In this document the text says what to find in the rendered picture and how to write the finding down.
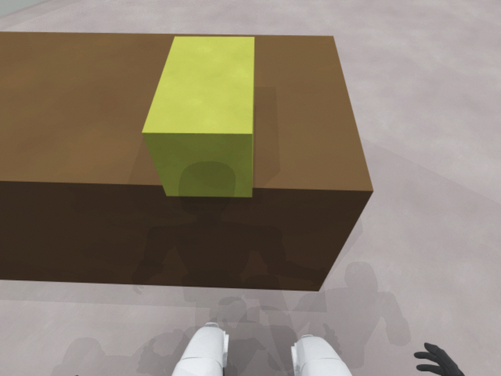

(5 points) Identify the right robot thigh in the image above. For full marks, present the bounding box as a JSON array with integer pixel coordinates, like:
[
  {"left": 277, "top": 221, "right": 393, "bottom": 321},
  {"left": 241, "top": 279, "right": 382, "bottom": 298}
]
[{"left": 291, "top": 337, "right": 352, "bottom": 376}]

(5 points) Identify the robot right hand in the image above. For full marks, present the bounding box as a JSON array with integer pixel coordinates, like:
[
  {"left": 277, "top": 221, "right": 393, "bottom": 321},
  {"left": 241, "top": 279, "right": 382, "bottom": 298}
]
[{"left": 414, "top": 342, "right": 465, "bottom": 376}]

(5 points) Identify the pedestal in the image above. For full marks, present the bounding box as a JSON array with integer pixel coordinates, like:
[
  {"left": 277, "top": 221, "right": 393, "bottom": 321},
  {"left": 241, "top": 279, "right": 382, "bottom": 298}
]
[{"left": 0, "top": 31, "right": 373, "bottom": 291}]

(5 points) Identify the carton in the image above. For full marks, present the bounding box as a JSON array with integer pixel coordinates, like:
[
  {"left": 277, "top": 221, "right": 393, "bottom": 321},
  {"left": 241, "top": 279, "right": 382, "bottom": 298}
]
[{"left": 142, "top": 37, "right": 254, "bottom": 197}]

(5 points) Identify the robot thigh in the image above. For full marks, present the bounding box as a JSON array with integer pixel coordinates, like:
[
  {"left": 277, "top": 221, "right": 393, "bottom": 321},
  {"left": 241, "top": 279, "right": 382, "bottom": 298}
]
[
  {"left": 172, "top": 327, "right": 229, "bottom": 376},
  {"left": 291, "top": 337, "right": 352, "bottom": 376}
]

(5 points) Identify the left robot thigh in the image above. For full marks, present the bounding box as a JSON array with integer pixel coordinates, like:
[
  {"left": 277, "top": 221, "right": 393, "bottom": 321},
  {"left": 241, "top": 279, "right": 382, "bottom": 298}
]
[{"left": 172, "top": 327, "right": 229, "bottom": 376}]

